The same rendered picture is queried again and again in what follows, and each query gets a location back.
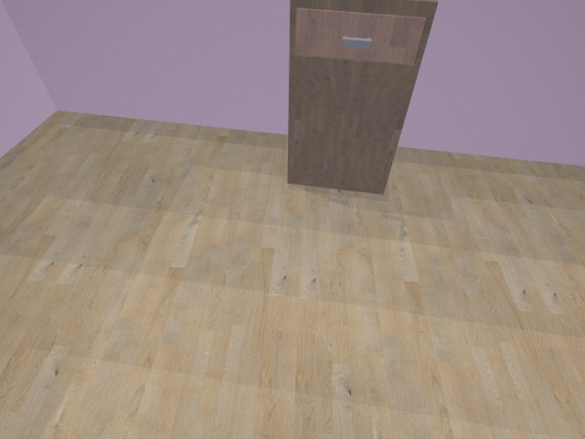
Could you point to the handle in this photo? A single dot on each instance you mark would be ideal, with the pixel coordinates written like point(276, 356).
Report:
point(356, 42)

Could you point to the drawer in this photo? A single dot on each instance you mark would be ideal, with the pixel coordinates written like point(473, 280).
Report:
point(394, 38)

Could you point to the cabinet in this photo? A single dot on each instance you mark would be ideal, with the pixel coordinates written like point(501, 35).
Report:
point(346, 115)

